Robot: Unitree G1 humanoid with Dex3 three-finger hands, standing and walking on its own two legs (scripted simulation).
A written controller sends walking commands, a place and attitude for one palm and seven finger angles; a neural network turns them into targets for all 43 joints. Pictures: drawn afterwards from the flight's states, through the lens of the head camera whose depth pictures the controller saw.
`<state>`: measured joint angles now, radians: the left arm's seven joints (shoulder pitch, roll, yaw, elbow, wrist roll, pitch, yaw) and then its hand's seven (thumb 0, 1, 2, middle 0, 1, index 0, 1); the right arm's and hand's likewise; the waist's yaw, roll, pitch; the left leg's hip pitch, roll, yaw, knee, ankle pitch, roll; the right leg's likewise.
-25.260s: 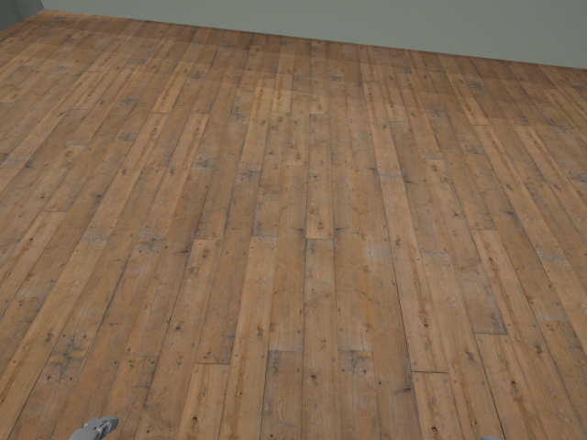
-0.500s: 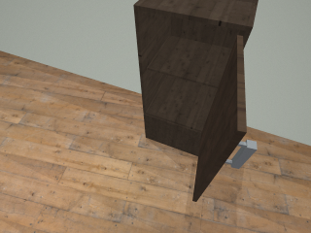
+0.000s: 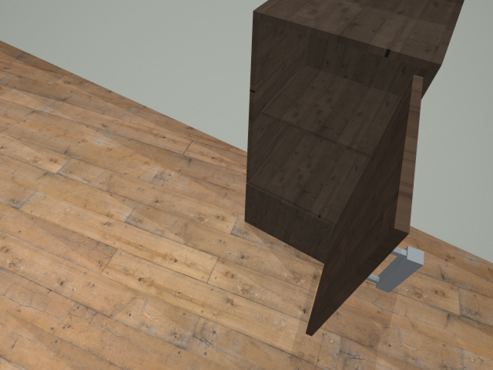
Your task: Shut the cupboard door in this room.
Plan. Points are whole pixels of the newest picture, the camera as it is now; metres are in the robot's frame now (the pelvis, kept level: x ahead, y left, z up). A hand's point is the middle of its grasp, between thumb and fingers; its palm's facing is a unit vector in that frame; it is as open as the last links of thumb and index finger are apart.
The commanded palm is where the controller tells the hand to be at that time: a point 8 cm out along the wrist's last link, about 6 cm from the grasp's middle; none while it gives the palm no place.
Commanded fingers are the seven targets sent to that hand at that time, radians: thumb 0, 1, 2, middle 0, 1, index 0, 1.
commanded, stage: turn or walk to find it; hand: left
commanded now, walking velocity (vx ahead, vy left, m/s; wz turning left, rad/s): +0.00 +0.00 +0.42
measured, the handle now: (384, 266) +0.30 -0.21 -0.01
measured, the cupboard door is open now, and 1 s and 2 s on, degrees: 98 98 98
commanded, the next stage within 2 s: stand and wait in 0.56 s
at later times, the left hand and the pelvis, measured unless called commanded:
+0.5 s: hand out of the picture -0.02 +0.17 -0.15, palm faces +0.22 -0.94 -0.26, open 7.4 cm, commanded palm none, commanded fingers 0.00 0.90 0.90 -0.20 -0.30 -0.20 -0.30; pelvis -0.02 -0.03 +0.01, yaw +12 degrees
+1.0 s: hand out of the picture -0.03 +0.19 -0.16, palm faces +0.32 -0.91 -0.26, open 7.4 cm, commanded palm none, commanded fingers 0.00 0.90 0.90 -0.20 -0.30 -0.20 -0.30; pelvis -0.02 -0.02 +0.00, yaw +18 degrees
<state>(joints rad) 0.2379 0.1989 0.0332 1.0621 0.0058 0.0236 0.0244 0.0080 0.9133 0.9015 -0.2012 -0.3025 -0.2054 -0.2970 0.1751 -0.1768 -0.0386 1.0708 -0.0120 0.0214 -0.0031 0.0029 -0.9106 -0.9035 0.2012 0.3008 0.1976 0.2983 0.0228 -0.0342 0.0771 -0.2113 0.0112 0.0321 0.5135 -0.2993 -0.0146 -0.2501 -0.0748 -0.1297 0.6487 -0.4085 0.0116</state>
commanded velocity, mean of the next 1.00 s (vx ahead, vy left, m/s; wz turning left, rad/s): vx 0.00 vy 0.00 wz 0.27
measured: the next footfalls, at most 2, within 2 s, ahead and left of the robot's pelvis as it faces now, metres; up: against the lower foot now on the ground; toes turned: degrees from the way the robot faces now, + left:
right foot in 0.20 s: +0.02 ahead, -0.13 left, +0.00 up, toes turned +0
left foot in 0.62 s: -0.03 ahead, +0.11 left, +0.00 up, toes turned +21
